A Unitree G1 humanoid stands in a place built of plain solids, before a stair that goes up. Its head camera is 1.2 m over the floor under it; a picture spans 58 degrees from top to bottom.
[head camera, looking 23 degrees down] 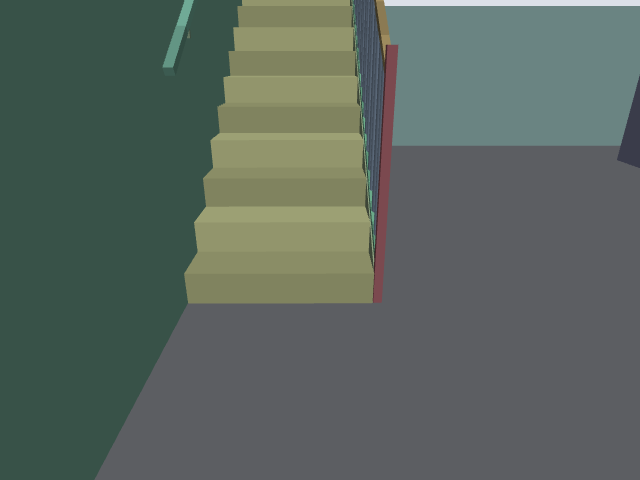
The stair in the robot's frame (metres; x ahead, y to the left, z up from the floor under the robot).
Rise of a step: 0.18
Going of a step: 0.27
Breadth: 0.97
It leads straight ahead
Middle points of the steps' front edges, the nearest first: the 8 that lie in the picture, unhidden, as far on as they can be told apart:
1.97 0.21 0.18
2.24 0.21 0.35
2.52 0.21 0.53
2.79 0.21 0.71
3.06 0.21 0.89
3.33 0.21 1.06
3.61 0.21 1.24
3.88 0.21 1.42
